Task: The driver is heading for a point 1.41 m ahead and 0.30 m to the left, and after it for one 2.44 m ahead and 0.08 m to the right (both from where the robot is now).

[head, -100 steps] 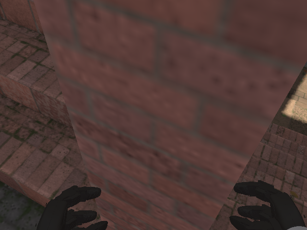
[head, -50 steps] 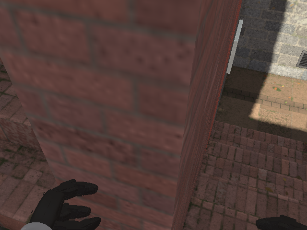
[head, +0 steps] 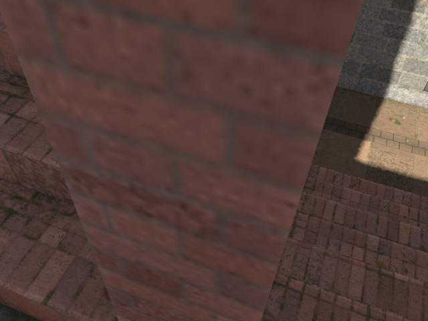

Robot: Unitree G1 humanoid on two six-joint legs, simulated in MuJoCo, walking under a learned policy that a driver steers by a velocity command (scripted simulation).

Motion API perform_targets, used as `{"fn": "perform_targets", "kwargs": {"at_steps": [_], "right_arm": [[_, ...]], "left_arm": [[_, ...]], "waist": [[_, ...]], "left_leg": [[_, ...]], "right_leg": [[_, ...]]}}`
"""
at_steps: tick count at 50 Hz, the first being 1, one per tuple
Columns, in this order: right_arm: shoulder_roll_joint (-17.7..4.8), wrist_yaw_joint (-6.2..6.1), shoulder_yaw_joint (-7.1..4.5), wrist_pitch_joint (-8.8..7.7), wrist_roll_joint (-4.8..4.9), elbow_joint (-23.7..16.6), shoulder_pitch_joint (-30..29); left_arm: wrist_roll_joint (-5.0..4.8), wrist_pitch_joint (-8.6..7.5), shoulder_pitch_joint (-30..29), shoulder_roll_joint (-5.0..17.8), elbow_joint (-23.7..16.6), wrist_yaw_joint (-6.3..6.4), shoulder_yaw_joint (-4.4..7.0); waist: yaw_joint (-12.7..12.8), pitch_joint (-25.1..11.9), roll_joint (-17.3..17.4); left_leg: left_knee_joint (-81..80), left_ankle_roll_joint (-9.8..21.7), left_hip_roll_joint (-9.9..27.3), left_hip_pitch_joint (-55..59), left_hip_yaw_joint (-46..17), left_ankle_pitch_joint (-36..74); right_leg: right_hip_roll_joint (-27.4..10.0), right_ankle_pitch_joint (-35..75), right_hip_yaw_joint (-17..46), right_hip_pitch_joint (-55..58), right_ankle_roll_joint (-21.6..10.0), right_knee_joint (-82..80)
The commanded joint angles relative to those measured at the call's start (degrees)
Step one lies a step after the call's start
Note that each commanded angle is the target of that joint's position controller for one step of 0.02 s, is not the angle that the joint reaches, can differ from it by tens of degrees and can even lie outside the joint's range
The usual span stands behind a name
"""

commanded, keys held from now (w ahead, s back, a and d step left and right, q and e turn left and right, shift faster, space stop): shift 0.28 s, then w+shift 0.72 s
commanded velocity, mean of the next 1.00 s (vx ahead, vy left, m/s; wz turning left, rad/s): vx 0.51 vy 0.00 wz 0.00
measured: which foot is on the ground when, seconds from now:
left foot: down 0.00-1.00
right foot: down 0.00-1.00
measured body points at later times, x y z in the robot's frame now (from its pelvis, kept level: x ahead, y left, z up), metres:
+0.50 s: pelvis +0.01 +0.02 +0.01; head +0.01 +0.02 +0.46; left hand +0.17 +0.25 -0.11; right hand +0.19 -0.22 -0.09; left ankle +0.08 +0.08 -0.74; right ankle +0.03 -0.17 -0.74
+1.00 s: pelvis +0.01 -0.01 +0.01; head +0.02 +0.00 +0.46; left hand +0.27 +0.20 -0.06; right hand +0.28 -0.22 -0.05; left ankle +0.08 +0.09 -0.74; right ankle +0.03 -0.17 -0.74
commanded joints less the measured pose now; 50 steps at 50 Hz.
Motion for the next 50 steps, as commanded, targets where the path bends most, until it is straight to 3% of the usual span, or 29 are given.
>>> {"fn": "perform_targets", "kwargs": {"at_steps": [1, 13, 14, 15, 18, 20, 27, 29, 32, 38, 39, 43, 44, 45, 50], "right_arm": [[-7.16, -0.26, -1.74, -0.56, -0.01, -2.79, -2.73], [-6.97, -0.63, -2.08, -0.3, -0.06, -0.66, -3.28], [-5.57, -0.79, -1.6, -0.69, -0.81, -1.6, -5.42], [-4.72, -0.93, -1.06, -1.04, -0.69, -2.09, -6.58], [-6.81, -1.14, -1.16, -1.7, -0.23, -3.38, -10.29], [-7.07, -1.03, -1.15, -2.15, 0.12, -3.83, -11.17], [-6.62, -0.19, -0.49, -3.51, 0.24, -5.87, -15.92], [-7.12, -0.16, -0.57, -3.8, -0.13, -6.46, -17.66], [-6.26, 0.33, 0.14, -4.23, 0.31, -7.16, -19.36], [-6.52, 0.7, 0.89, -4.79, 0.28, -8.08, -22.66], [-7.49, 0.91, 0.63, -4.7, 0.92, -6.81, -20.02], [-6.87, 1.12, 0.99, -4.67, 0.72, -7.22, -21.89], [-5.9, 2.88, 1.5, -5.24, -0.44, -8.84, -26.78], [-5.61, 3.4, 1.48, -5.36, -0.23, -9.0, -27.11], [-7.01, 3.47, 1.19, -5.41, 0.1, -8.4, -26.13]], "left_arm": [[-0.13, -0.45, -3.2, 5.07, -3.08, 0.18, 1.48], [-0.18, -0.68, -3.1, 3.69, -0.96, 0.81, 2.67], [0.11, -1.01, -3.69, 4.84, -0.35, 1.16, 2.72], [-0.1, -1.13, -4.06, 4.2, -0.33, 1.21, 2.45], [-0.43, -1.66, -6.94, 4.57, -0.93, 1.2, 2.2], [-0.62, -2.31, -7.28, 4.58, -0.81, 1.15, 1.99], [-0.52, -4.04, -10.77, 4.69, -1.77, 0.7, 0.92], [-0.35, -4.45, -12.59, 4.45, -2.64, 0.93, 0.5], [-0.2, -4.86, -14.26, 5.57, -3.09, 0.41, 0.29], [0.03, -5.3, -17.86, 6.35, -4.39, -0.1, -0.41], [-0.17, -4.93, -16.8, 5.69, -3.99, -0.13, -0.2], [-0.01, -4.79, -18.09, 6.3, -4.14, -0.4, -0.21], [-0.19, -5.08, -22.46, 4.92, -6.65, -1.45, -0.96], [-0.37, -5.24, -22.89, 4.66, -6.9, -1.85, -1.05], [-0.2, -5.44, -23.36, 5.71, -7.3, -1.99, -1.16]], "waist": [[0.39, -5.35, 1.92], [0.33, -4.82, 1.94], [0.04, -4.37, 2.51], [0.25, -5.74, 2.72], [0.44, -6.05, 2.9], [0.38, -6.95, 2.93], [-0.16, -7.83, 2.37], [-0.21, -8.15, 2.05], [-0.7, -8.95, 1.78], [-0.98, -9.96, 1.69], [-0.83, -10.92, 1.54], [-0.47, -9.74, 1.56], [0.15, -7.09, 2.99], [0.2, -9.6, 3.24], [-0.15, -11.97, 1.85]], "left_leg": [[-8.02, -2.01, 8.16, 4.85, -10.01, -12.19], [-9.73, -1.61, 8.13, 6.07, -9.94, -13.21], [-10.94, -1.41, 9.19, 5.19, -11.16, -13.66], [-13.38, -1.85, 9.44, 4.1, -11.7, -18.0], [-17.12, -3.21, 9.21, 3.5, -12.38, -20.56], [-18.01, -3.37, 9.25, 5.6, -12.49, -19.21], [-17.91, -3.41, 9.57, 9.31, -12.21, -13.61], [-18.03, -3.53, 9.85, 9.85, -12.06, -12.12], [-16.16, -3.71, 9.36, 11.22, -11.46, -8.21], [-14.71, -4.05, 9.33, 11.68, -11.05, -4.3], [-14.24, -4.15, 8.55, 11.82, -10.24, -3.97], [-14.14, -4.41, 8.62, 11.02, -10.09, -3.66], [-13.25, -4.33, 10.4, 11.65, -10.3, 0.58], [-12.73, -4.25, 10.57, 12.72, -10.48, 1.16], [-11.53, -4.53, 10.61, 14.28, -10.03, 2.07]], "right_leg": [[-3.43, 1.35, 2.36, -1.91, -3.37, -3.04], [-3.31, 1.92, 1.18, -2.41, -3.02, -3.4], [-3.6, 1.52, 1.93, -1.89, -2.95, -4.48], [-4.0, 0.93, 2.46, 0.65, -2.47, -6.53], [-3.94, 1.57, 2.12, 3.21, -1.77, -9.16], [-3.96, 2.0, 1.7, 3.36, -1.56, -10.21], [-4.62, 2.08, 1.47, 2.43, -0.94, -13.34], [-4.46, 2.25, 1.5, 2.55, -0.71, -13.75], [-5.32, 2.55, 2.02, 2.53, -0.9, -14.75], [-5.89, 3.16, 2.43, 3.76, -0.99, -15.53], [-5.66, 4.0, 1.76, 5.25, -0.66, -14.21], [-5.71, 4.07, 2.0, 5.23, -0.71, -14.39], [-7.09, 3.83, 0.16, 2.04, -1.6, -13.84], [-6.88, 3.6, 0.24, 2.76, -1.72, -13.92], [-6.85, 4.13, 0.24, 3.97, -1.82, -13.15]]}}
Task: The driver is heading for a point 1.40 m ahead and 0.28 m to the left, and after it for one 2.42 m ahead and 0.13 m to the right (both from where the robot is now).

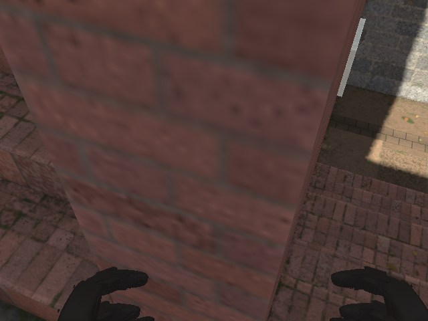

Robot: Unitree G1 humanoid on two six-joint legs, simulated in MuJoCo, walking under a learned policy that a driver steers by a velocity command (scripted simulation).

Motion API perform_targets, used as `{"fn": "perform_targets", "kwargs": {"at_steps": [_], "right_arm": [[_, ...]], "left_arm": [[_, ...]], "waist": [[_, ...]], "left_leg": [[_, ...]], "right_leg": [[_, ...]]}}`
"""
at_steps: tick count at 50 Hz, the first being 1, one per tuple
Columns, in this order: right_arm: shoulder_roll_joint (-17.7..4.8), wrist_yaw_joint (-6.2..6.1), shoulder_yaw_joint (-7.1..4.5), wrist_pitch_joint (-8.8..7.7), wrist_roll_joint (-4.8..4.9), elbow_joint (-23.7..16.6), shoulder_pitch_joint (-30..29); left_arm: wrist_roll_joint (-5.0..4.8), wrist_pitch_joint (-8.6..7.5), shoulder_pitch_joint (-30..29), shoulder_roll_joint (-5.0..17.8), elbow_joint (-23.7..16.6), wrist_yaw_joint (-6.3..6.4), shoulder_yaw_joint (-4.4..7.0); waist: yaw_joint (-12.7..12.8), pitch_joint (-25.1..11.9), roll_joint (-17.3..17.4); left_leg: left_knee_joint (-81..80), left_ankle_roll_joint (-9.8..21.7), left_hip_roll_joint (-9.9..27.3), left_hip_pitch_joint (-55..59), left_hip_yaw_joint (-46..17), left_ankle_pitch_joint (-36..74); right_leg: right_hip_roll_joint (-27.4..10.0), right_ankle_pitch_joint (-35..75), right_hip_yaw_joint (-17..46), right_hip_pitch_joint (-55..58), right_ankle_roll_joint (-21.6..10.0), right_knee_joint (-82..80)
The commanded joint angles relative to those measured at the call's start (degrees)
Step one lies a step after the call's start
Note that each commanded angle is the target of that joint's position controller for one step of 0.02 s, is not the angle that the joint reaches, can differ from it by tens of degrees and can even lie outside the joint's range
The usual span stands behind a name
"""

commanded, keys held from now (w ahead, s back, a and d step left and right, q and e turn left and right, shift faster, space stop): w+shift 1.00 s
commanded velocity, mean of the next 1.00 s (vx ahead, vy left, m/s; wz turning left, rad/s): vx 0.99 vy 0.00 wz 0.00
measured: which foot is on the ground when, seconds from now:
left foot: down 0.00-1.00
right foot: down 0.00-1.00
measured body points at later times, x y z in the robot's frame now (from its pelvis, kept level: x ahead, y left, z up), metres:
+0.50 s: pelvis +0.01 -0.01 +0.00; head +0.02 -0.01 +0.45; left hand +0.29 +0.19 -0.05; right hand +0.28 -0.23 -0.05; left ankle +0.07 +0.09 -0.75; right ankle +0.02 -0.16 -0.75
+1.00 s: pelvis +0.02 -0.01 +0.00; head +0.02 -0.01 +0.45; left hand +0.29 +0.19 -0.05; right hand +0.28 -0.23 -0.05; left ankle +0.07 +0.10 -0.75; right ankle +0.02 -0.16 -0.75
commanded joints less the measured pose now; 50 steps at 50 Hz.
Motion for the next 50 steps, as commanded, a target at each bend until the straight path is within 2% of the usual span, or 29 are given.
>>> {"fn": "perform_targets", "kwargs": {"at_steps": [1, 15, 16, 29, 30, 32, 35, 37, 38, 39, 50], "right_arm": [[-6.42, 0.07, -1.57, -1.17, 0.11, -5.28, -9.8], [-5.92, 0.26, -1.6, -1.2, 0.23, -5.23, -10.85], [-6.22, 0.2, -1.71, -1.12, 0.16, -5.34, -10.98], [-6.17, 0.15, -1.76, -1.1, 0.13, -5.44, -10.59], [-5.9, 0.22, -1.66, -1.18, 0.23, -5.32, -10.46], [-6.4, -0.15, -1.88, -1.0, 0.28, -5.21, -10.34], [-6.02, -0.24, -1.79, -0.98, 0.13, -5.17, -10.5], [-5.91, -0.18, -1.77, -1.08, 0.39, -4.98, -10.21], [-5.97, -0.17, -1.89, -0.95, 0.49, -4.81, -10.4], [-5.53, -0.04, -1.72, -1.06, 0.47, -4.57, -10.39], [-6.08, 0.15, -1.85, -1.09, 0.54, -3.63, -10.53]], "left_arm": [[-0.03, -1.13, -9.87, 5.67, -5.68, -0.05, 1.13], [0.29, -1.23, -12.01, 5.85, -6.26, -0.47, 1.06], [0.36, -1.43, -12.57, 5.37, -6.49, -0.31, 0.92], [0.27, -1.46, -12.54, 5.56, -7.11, -0.18, 0.92], [0.19, -1.25, -12.0, 6.09, -6.94, -0.35, 1.07], [0.25, -1.35, -12.19, 5.65, -7.1, 0.07, 1.03], [0.23, -1.39, -12.16, 5.67, -7.17, 0.2, 1.02], [0.21, -1.12, -11.5, 6.19, -6.92, -0.02, 1.2], [-0.08, -1.49, -12.6, 6.11, -7.43, -0.2, 1.0], [-0.19, -1.35, -12.33, 6.72, -7.3, -0.44, 1.22], [-0.08, -1.3, -12.43, 6.97, -6.75, -0.53, 0.99]], "waist": [[0.1, -11.9, 0.03], [-0.18, -11.66, -0.34], [-0.44, -11.85, 0.12], [-0.42, -11.55, -0.87], [-0.15, -11.34, -1.31], [-0.45, -12.05, -0.57], [-0.26, -11.6, -0.64], [-0.03, -11.53, -0.85], [-0.7, -12.63, 0.92], [-0.33, -12.24, 0.25], [-0.31, -11.8, 0.08]], "left_leg": [[-1.98, -3.25, 10.53, 9.71, -8.13, -2.3], [-1.05, -3.7, 10.71, 9.14, -7.76, -1.83], [-0.94, -3.71, 10.29, 9.51, -7.5, -2.34], [-0.44, -3.71, 10.57, 9.94, -7.6, -0.89], [-0.49, -3.72, 11.01, 9.61, -7.83, 0.05], [-0.59, -3.7, 10.41, 10.03, -7.5, -0.58], [-0.63, -3.62, 10.53, 10.15, -7.5, -0.45], [-0.74, -3.6, 10.93, 9.6, -7.66, 0.68], [-0.58, -3.34, 10.2, 10.81, -7.46, 0.44], [-0.58, -3.22, 10.74, 10.5, -7.7, 1.59], [-1.36, -3.24, 10.75, 10.11, -7.78, 0.89]], "right_leg": [[-6.8, -0.59, 2.45, -1.92, -1.27, -1.83], [-6.99, 0.03, 2.85, -1.51, -1.48, -1.25], [-7.34, -1.23, 2.71, -1.73, -1.24, -0.99], [-7.38, -0.79, 2.71, -2.12, -1.31, -0.68], [-7.04, 0.55, 2.84, -1.87, -1.58, -0.94], [-7.53, -0.02, 2.71, -1.23, -1.37, -0.36], [-7.51, -0.5, 2.75, -1.79, -1.26, -0.58], [-7.23, 1.3, 2.84, -1.0, -1.61, -0.74], [-7.42, 0.24, 3.23, -0.82, -1.67, -0.82], [-7.04, 0.97, 3.28, -0.82, -1.9, -1.28], [-7.14, 0.51, 3.0, -0.27, -1.82, -1.64]]}}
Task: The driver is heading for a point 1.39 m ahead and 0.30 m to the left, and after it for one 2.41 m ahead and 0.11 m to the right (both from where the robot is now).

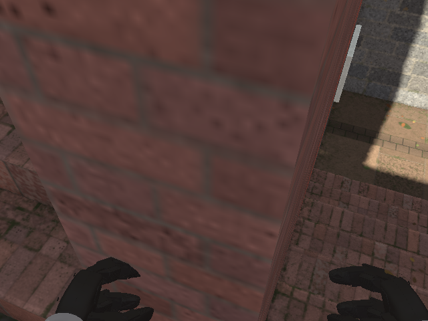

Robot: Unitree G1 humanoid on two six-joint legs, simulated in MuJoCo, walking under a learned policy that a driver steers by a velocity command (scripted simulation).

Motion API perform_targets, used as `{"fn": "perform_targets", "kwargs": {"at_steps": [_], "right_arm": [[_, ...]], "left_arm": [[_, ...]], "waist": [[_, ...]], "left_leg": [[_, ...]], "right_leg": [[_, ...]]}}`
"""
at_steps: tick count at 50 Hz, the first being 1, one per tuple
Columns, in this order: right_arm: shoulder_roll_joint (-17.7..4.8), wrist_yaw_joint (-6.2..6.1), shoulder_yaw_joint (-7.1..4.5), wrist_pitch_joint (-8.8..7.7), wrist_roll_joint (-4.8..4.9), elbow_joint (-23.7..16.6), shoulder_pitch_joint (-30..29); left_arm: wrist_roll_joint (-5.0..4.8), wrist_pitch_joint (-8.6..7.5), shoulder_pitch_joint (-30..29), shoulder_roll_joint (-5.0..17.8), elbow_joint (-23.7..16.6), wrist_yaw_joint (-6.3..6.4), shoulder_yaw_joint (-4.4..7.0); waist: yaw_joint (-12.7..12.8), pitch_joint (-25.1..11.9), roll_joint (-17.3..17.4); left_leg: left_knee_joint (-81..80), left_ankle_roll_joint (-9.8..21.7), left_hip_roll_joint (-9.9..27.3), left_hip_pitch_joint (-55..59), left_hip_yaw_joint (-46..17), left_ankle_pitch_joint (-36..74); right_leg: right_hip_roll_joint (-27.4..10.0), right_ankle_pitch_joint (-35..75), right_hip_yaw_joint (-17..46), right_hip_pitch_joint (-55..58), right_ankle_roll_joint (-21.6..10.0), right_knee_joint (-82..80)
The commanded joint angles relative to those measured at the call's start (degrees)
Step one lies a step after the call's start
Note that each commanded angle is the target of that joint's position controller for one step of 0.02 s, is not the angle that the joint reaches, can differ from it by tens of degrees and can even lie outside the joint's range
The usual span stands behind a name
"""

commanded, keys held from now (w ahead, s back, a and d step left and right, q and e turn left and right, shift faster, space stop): w+shift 1.00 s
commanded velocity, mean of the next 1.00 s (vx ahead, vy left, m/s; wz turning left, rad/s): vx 1.00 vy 0.00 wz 0.00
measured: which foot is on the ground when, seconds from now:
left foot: down 0.00-1.00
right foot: down 0.00-1.00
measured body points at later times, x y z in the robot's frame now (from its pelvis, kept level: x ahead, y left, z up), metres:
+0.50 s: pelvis +0.00 +0.00 +0.00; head +0.00 +0.01 +0.45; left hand +0.27 +0.21 -0.05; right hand +0.26 -0.22 -0.06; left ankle +0.05 +0.11 -0.75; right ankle +0.00 -0.15 -0.75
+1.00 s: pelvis -0.01 +0.00 +0.00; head +0.00 +0.01 +0.45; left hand +0.27 +0.21 -0.05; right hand +0.26 -0.22 -0.06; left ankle +0.05 +0.11 -0.75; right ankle +0.00 -0.15 -0.75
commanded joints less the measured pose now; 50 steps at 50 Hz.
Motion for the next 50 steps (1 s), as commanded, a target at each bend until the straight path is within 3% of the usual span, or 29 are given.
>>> {"fn": "perform_targets", "kwargs": {"at_steps": [1, 14, 15, 16, 50], "right_arm": [[-6.52, -0.13, -1.63, -1.06, 0.11, -4.88, -9.3], [-6.71, -0.09, -1.58, -1.12, 0.13, -4.49, -9.34], [-7.16, 0.02, -1.7, -1.11, -0.02, -4.75, -9.43], [-6.57, 0.17, -1.47, -1.2, -0.03, -4.61, -9.52], [-6.82, 0.37, -1.45, -1.22, 0.04, -4.97, -9.64]], "left_arm": [[-0.21, -1.34, -11.03, 5.89, -5.78, 0.35, 1.72], [-0.2, -1.34, -11.26, 6.02, -5.53, 0.31, 1.71], [-0.1, -1.51, -11.61, 5.15, -5.61, 0.28, 1.43], [-0.22, -1.39, -11.35, 5.88, -5.53, 0.08, 1.61], [-0.23, -1.33, -11.67, 5.92, -5.62, -0.11, 1.76]], "waist": [[-0.21, -11.54, 0.39], [-0.2, -11.39, 0.37], [-0.53, -11.59, 1.21], [-0.11, -11.16, 0.44], [-0.27, -11.26, 0.44]], "left_leg": [[-2.08, -1.85, 9.46, 8.46, -7.69, 2.38], [-2.46, -1.9, 9.44, 8.05, -7.75, 1.63], [-2.37, -1.96, 9.03, 8.31, -7.54, 0.72], [-2.41, -1.94, 9.53, 7.95, -7.83, 1.36], [-2.44, -2.15, 9.35, 7.25, -8.09, 0.39]], "right_leg": [[-7.61, 2.2, 4.05, -1.72, -0.82, -2.49], [-7.68, 1.81, 3.91, -1.5, -0.73, -2.61], [-7.94, 0.52, 3.63, -1.72, -0.48, -2.31], [-7.56, 1.34, 3.78, -1.93, -0.66, -2.82], [-7.71, 0.93, 3.42, -1.49, -0.51, -2.58]]}}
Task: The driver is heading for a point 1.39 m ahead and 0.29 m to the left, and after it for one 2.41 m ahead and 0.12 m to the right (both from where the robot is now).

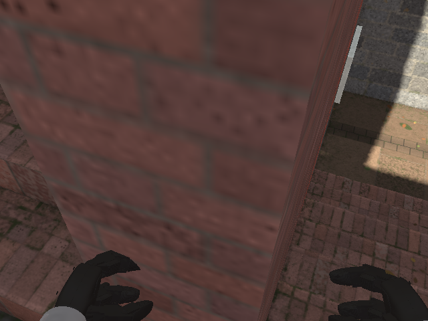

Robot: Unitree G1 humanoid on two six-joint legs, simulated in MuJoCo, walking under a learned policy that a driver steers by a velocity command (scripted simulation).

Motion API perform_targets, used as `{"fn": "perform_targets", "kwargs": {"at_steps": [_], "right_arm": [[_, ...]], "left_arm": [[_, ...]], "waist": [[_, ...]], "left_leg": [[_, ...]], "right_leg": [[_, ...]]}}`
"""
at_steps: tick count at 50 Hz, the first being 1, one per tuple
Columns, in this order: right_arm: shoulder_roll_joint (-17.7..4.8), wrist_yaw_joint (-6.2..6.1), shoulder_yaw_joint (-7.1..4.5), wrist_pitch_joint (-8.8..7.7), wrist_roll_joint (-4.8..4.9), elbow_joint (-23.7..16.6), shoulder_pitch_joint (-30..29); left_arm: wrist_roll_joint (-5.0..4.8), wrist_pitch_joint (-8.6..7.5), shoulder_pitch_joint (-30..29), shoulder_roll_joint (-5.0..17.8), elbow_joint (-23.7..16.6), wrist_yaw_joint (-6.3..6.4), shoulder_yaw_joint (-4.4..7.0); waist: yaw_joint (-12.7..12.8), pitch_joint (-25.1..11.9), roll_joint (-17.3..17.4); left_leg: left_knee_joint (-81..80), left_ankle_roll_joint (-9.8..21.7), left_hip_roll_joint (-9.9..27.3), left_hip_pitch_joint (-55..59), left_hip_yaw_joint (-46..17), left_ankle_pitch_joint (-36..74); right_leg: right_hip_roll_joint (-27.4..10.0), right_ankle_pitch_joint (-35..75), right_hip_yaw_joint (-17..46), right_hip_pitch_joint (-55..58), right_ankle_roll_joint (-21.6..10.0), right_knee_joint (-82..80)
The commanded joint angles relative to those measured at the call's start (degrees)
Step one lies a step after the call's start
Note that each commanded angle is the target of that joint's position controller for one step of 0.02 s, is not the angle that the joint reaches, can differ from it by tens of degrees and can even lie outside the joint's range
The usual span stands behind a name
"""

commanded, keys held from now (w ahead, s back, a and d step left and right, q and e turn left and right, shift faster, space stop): w+shift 0.34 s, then shift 0.58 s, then w+shift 0.08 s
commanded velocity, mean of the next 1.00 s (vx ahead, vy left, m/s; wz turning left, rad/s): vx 0.58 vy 0.00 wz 0.00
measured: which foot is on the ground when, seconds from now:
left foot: down 0.00-1.00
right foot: down 0.00-1.00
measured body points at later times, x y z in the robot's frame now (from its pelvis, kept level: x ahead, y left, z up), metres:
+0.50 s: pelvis +0.00 +0.00 +0.00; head +0.00 +0.00 +0.45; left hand +0.27 +0.21 -0.06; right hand +0.25 -0.23 -0.07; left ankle +0.06 +0.11 -0.75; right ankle +0.01 -0.15 -0.75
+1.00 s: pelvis -0.02 +0.00 -0.01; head -0.02 +0.01 +0.44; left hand +0.18 +0.23 -0.11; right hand +0.14 -0.24 -0.12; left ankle +0.06 +0.11 -0.75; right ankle +0.01 -0.16 -0.75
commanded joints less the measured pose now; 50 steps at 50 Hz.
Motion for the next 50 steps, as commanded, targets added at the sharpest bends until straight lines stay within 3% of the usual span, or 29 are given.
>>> {"fn": "perform_targets", "kwargs": {"at_steps": [1, 17, 21, 26, 28, 40, 44, 45, 46, 50], "right_arm": [[-6.44, -0.14, -1.62, -1.05, 0.1, -5.19, -9.58], [-6.4, -0.12, -1.63, -1.04, 0.12, -5.23, -9.56], [-7.23, -0.15, -2.53, -0.48, 0.43, -3.3, -6.06], [-7.04, 0.16, -3.52, 0.11, 0.36, -1.89, -3.96], [-6.64, 0.2, -3.66, 0.22, 0.2, -1.26, -3.31], [-6.03, -0.16, -5.28, 0.88, -0.04, 1.97, 1.3], [-5.53, -0.27, -5.61, 1.22, 0.2, 2.39, 2.35], [-6.47, -1.91, -6.2, 1.94, 0.9, 3.46, 6.06], [-6.5, -2.49, -6.2, 2.26, 0.45, 3.65, 6.67], [-4.75, -3.08, -5.11, 2.0, 0.09, 1.28, 3.75]], "left_arm": [[-0.13, -1.16, -10.62, 5.68, -5.65, 0.12, 1.48], [-0.14, -1.14, -10.54, 5.67, -5.73, 0.13, 1.52], [-0.44, -0.93, -6.99, 6.41, -4.11, 0.04, 2.36], [-0.41, -0.53, -5.31, 5.47, -2.46, -0.13, 3.1], [-0.41, -0.3, -4.39, 6.17, -2.0, -0.26, 3.66], [-0.19, 0.34, -0.72, 4.41, 1.22, 0.26, 5.11], [-0.28, 0.94, 0.01, 3.74, 1.97, 0.05, 5.11], [-0.66, 1.46, 2.41, 4.7, 3.01, 1.23, 5.59], [-0.26, 1.91, 2.28, 5.18, 3.05, 1.69, 5.76], [0.2, 2.27, -0.29, 4.13, 0.86, 2.29, 5.09]], "waist": [[-0.08, -11.3, 0.25], [-0.07, -11.3, 0.25], [0.19, -11.05, 0.3], [-0.19, -9.51, 0.22], [0.37, -8.11, -0.23], [0.12, -7.02, -0.13], [0.18, -6.65, 0.01], [-0.5, -7.24, -3.19], [-0.73, -5.06, -4.24], [-0.65, -5.69, -1.64]], "left_leg": [[-2.35, -1.99, 9.24, 7.59, -7.6, -0.29], [-2.3, -2.01, 9.21, 7.49, -7.66, -0.13], [0.1, -1.77, 8.93, 8.65, -7.14, 3.46], [1.56, -1.62, 8.28, 8.33, -6.48, 1.0], [2.04, -1.56, 8.6, 7.54, -6.75, 1.78], [2.73, -1.01, 8.07, 7.52, -6.52, -1.58], [2.62, -0.61, 7.95, 6.87, -6.79, -3.86], [2.08, -0.82, 6.87, 3.35, -7.18, -10.44], [1.99, -0.95, 6.45, 2.39, -6.8, -10.25], [-2.2, -1.44, 6.2, 0.03, -8.28, -14.76]], "right_leg": [[-7.36, 0.42, 4.01, -1.25, -0.78, -2.55], [-7.42, 0.51, 3.89, -1.11, -0.75, -2.47], [-7.48, 2.49, 3.56, -1.62, -1.17, -0.45], [-7.52, 0.33, 3.08, -3.97, -1.21, 1.44], [-7.01, 0.2, 3.17, -5.14, -1.43, 1.46], [-6.65, -3.54, 2.47, -7.49, -1.69, 3.53], [-6.46, -4.54, 2.52, -8.48, -1.88, 4.11], [-6.5, -7.21, 5.29, -6.4, -1.85, 2.15], [-6.85, -8.94, 5.8, -7.78, -1.95, 1.68], [-6.37, -12.71, 6.04, -7.48, -0.88, -1.29]]}}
